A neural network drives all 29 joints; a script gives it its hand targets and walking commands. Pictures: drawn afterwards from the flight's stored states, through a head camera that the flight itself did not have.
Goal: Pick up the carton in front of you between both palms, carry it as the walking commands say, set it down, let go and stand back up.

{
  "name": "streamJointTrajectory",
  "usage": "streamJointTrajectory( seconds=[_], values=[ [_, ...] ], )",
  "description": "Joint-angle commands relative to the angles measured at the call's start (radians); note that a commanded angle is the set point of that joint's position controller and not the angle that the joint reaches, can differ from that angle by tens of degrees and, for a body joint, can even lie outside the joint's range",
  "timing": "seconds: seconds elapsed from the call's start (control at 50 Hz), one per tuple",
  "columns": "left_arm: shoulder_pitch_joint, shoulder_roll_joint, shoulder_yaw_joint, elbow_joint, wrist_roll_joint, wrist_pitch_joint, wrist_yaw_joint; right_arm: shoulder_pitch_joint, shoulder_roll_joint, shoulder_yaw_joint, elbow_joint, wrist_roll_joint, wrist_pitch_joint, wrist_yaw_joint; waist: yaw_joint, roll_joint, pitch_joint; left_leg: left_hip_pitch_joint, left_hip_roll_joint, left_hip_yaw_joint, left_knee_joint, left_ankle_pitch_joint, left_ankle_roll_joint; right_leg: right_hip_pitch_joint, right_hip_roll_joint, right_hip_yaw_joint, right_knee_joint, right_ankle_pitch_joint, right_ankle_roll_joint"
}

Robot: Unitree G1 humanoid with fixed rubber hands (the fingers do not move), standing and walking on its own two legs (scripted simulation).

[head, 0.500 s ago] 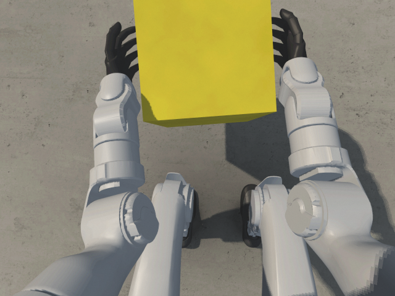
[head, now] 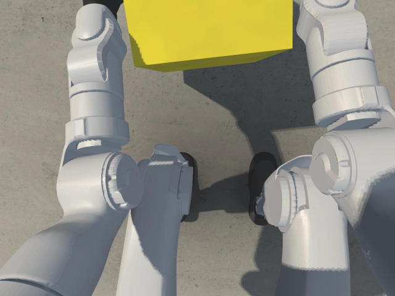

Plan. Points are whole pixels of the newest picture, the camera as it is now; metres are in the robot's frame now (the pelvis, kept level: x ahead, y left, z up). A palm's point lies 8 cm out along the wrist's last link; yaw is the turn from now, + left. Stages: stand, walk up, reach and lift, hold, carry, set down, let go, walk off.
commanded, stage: set down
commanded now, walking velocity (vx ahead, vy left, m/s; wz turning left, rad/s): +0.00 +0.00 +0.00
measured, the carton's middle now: (204, 2) +0.56 +0.05 -0.23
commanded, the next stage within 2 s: none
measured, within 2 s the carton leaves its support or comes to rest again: rests again in 0.40 s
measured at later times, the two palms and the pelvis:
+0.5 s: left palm (115, 9) +0.53 +0.19 -0.19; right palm out of the picture +0.57 -0.11 -0.20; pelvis +0.00 +0.01 -0.03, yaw +0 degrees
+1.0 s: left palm (112, 12) +0.53 +0.20 -0.20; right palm out of the picture +0.57 -0.11 -0.20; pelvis +0.00 +0.00 -0.04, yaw +1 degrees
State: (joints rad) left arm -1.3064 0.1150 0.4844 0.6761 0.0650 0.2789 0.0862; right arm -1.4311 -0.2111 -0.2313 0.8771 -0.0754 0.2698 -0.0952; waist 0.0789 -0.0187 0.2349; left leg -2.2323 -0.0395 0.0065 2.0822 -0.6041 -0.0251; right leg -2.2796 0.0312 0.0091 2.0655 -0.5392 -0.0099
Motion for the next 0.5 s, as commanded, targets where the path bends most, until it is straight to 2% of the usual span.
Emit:
streamJointTrajectory(
  seconds=[0.0, 0.02, 0.04, 0.06, 0.08, 0.1, 0.12, 0.14, 0.16, 0.18, 0.2, 0.22, 0.24, 0.26, 0.28, 0.3, 0.32, 0.34, 0.36, 0.38, 0.4, 0.42, 0.44, 0.46, 0.48],
  values=[
    [-0.614, -0.848, -0.524, 0.001, -0.135, -0.005, -0.291, -0.635, 0.865, 0.401, -0.138, 0.147, -0.057, 0.214, 0.086, -0.029, -1.28, 0.542, -0.085, 0.101, -0.134, 0.433, -0.037, 0.788, 0.107, -0.034, -0.075, 0.35, 0.007],
    [-0.62, -0.877, -0.537, 0.011, -0.171, -0.01, -0.29, -0.623, 0.856, 0.411, -0.079, 0.133, -0.047, 0.219, 0.03, -0.088, -1.255, 0.467, -0.084, 0.08, -0.154, 0.41, -0.041, 0.842, 0.095, -0.054, -0.051, 0.385, 0.005],
    [-0.706, -0.836, -0.533, -0.017, -0.163, -0.01, -0.294, -0.599, 0.861, 0.391, -0.09, 0.131, -0.053, 0.222, 0.018, -0.098, -1.273, 0.484, -0.076, 0.079, -0.119, 0.361, -0.024, 0.855, 0.099, -0.036, -0.061, 0.362, 0.002],
    [-0.675, -0.806, -0.552, -0.024, -0.162, -0.012, -0.293, -0.633, 0.856, 0.406, -0.106, 0.143, -0.045, 0.219, 0.081, -0.058, -1.292, 0.519, -0.084, 0.087, -0.108, 0.409, -0.031, 0.799, 0.097, -0.018, -0.053, 0.363, -0.001],
    [-0.69, -0.802, -0.564, -0.027, -0.184, -0.018, -0.285, -0.639, 0.878, 0.411, -0.115, 0.17, -0.048, 0.222, 0.033, -0.072, -1.297, 0.519, -0.075, 0.078, -0.116, 0.443, -0.031, 0.819, 0.103, -0.051, -0.025, 0.397, 0.001],
    [-0.682, -0.857, -0.559, 0.027, -0.185, -0.014, -0.281, -0.653, 0.858, 0.442, -0.134, 0.195, -0.059, 0.226, 0.088, -0.006, -1.306, 0.551, -0.076, 0.094, -0.105, 0.462, -0.038, 0.806, 0.098, -0.032, -0.027, 0.407, -0.003],
    [-0.693, -0.857, -0.568, 0.02, -0.209, -0.016, -0.279, -0.675, 0.865, 0.431, -0.139, 0.194, -0.062, 0.227, 0.035, -0.033, -1.333, 0.565, -0.073, 0.069, -0.115, 0.473, -0.034, 0.823, 0.106, -0.054, -0.001, 0.42, 0.001],
    [-0.709, -0.854, -0.555, 0.03, -0.203, -0.022, -0.276, -0.682, 0.871, 0.437, -0.096, 0.192, -0.057, 0.232, 0.051, -0.074, -1.314, 0.581, -0.079, 0.074, -0.094, 0.485, -0.029, 0.806, 0.106, -0.048, -0.006, 0.398, 0.001],
    [-0.711, -0.875, -0.548, 0.03, -0.208, -0.015, -0.28, -0.633, 0.864, 0.39, -0.086, 0.165, -0.053, 0.238, 0.003, -0.072, -1.277, 0.524, -0.093, 0.074, -0.094, 0.452, -0.03, 0.84, 0.095, -0.051, 0.002, 0.388, -0.011],
    [-0.745, -0.818, -0.556, -0.027, -0.207, -0.022, -0.279, -0.616, 0.857, 0.389, -0.085, 0.161, -0.041, 0.244, 0.026, -0.091, -1.305, 0.559, -0.082, 0.065, -0.1, 0.463, -0.029, 0.82, 0.091, -0.05, 0.009, 0.41, -0.008],
    [-0.694, -0.875, -0.548, 0.055, -0.202, -0.015, -0.277, -0.634, 0.89, 0.387, -0.111, 0.158, -0.052, 0.248, 0.022, -0.067, -1.311, 0.539, -0.08, 0.061, -0.081, 0.477, -0.027, 0.771, 0.098, -0.057, 0.013, 0.407, -0.001],
    [-0.677, -0.855, -0.548, 0.027, -0.203, -0.024, -0.276, -0.638, 0.88, 0.415, -0.092, 0.18, -0.055, 0.249, 0.069, -0.086, -1.283, 0.517, -0.09, 0.061, -0.084, 0.494, -0.02, 0.768, 0.1, -0.039, 0.005, 0.428, -0.005],
    [-0.648, -0.916, -0.552, 0.048, -0.209, -0.022, -0.278, -0.645, 0.87, 0.401, -0.085, 0.173, -0.063, 0.251, 0.042, -0.055, -1.296, 0.534, -0.09, 0.08, -0.086, 0.488, -0.028, 0.776, 0.098, -0.047, 0.006, 0.42, -0.004],
    [-0.674, -0.872, -0.572, 0.023, -0.209, -0.023, -0.273, -0.615, 0.88, 0.413, -0.1, 0.17, -0.061, 0.251, 0.01, -0.063, -1.304, 0.53, -0.08, 0.05, -0.084, 0.495, -0.028, 0.81, 0.091, -0.043, 0.028, 0.457, -0.01],
    [-0.658, -0.91, -0.539, 0.065, -0.198, -0.023, -0.272, -0.603, 0.885, 0.392, -0.071, 0.157, -0.063, 0.253, 0.019, -0.072, -1.225, 0.494, -0.092, 0.062, -0.075, 0.484, -0.03, 0.757, 0.092, -0.052, 0.027, 0.434, -0.001],
    [-0.72, -0.852, -0.58, -0.03, -0.203, -0.038, -0.27, -0.592, 0.897, 0.379, -0.06, 0.167, -0.057, 0.26, 0.029, -0.07, -1.262, 0.507, -0.095, 0.057, -0.074, 0.495, -0.023, 0.736, 0.097, -0.059, 0.04, 0.43, -0.005],
    [-0.691, -0.876, -0.575, 0.025, -0.228, -0.039, -0.265, -0.581, 0.887, 0.367, -0.071, 0.16, -0.069, 0.255, -0.009, -0.091, -1.233, 0.476, -0.094, 0.05, -0.09, 0.478, -0.028, 0.727, 0.084, -0.067, 0.047, 0.444, -0.006],
    [-0.661, -0.892, -0.543, 0.091, -0.2, -0.048, -0.263, -0.59, 0.913, 0.359, -0.031, 0.148, -0.071, 0.253, 0.024, -0.048, -1.198, 0.527, -0.095, 0.072, -0.058, 0.486, -0.024, 0.684, 0.094, -0.052, 0.026, 0.4, 0.003],
    [-0.672, -0.851, -0.559, 0.079, -0.186, -0.044, -0.267, -0.54, 0.883, 0.339, -0.022, 0.132, -0.072, 0.256, 0.01, -0.018, -1.102, 0.488, -0.092, 0.067, -0.057, 0.442, -0.024, 0.624, 0.086, -0.032, 0.008, 0.365, -0.011],
    [-0.649, -0.858, -0.527, 0.125, -0.18, -0.041, -0.266, -0.611, 0.835, 0.339, -0.033, 0.142, -0.081, 0.267, 0.019, -0.023, -1.072, 0.497, -0.089, 0.041, -0.075, 0.432, -0.015, 0.567, 0.089, -0.057, 0.031, 0.326, -0.003],
    [-0.691, -0.842, -0.52, 0.072, -0.169, -0.058, -0.26, -0.596, 0.861, 0.339, 0.021, 0.147, -0.077, 0.269, 0.049, -0.042, -1.056, 0.48, -0.088, 0.054, -0.064, 0.389, -0.012, 0.567, 0.089, -0.04, 0.017, 0.302, -0.005],
    [-0.676, -0.827, -0.506, 0.106, -0.169, -0.056, -0.252, -0.547, 0.829, 0.313, 0.051, 0.116, -0.083, 0.258, -0.012, -0.057, -1.04, 0.433, -0.09, 0.059, -0.062, 0.361, -0.02, 0.579, 0.095, -0.049, 0.025, 0.291, -0.007],
    [-0.653, -0.823, -0.471, 0.127, -0.16, -0.053, -0.26, -0.596, 0.806, 0.316, 0.02, 0.143, -0.088, 0.262, 0.058, -0.029, -1.009, 0.444, -0.086, 0.057, -0.07, 0.375, -0.014, 0.573, 0.086, -0.035, 0.018, 0.267, -0.013],
    [-0.671, -0.817, -0.471, 0.134, -0.142, -0.054, -0.257, -0.573, 0.838, 0.32, 0.044, 0.139, -0.086, 0.263, 0.035, -0.063, -0.95, 0.432, -0.076, 0.05, -0.059, 0.338, -0.002, 0.504, 0.093, -0.035, 0.02, 0.24, -0.009],
    [-0.642, -0.834, -0.475, 0.136, -0.141, -0.05, -0.263, -0.613, 0.785, 0.297, 0.05, 0.121, -0.087, 0.263, 0.016, -0.022, -0.96, 0.433, -0.088, 0.061, -0.073, 0.315, -0.014, 0.568, 0.09, -0.039, 0.001, 0.214, -0.011]
  ],
)
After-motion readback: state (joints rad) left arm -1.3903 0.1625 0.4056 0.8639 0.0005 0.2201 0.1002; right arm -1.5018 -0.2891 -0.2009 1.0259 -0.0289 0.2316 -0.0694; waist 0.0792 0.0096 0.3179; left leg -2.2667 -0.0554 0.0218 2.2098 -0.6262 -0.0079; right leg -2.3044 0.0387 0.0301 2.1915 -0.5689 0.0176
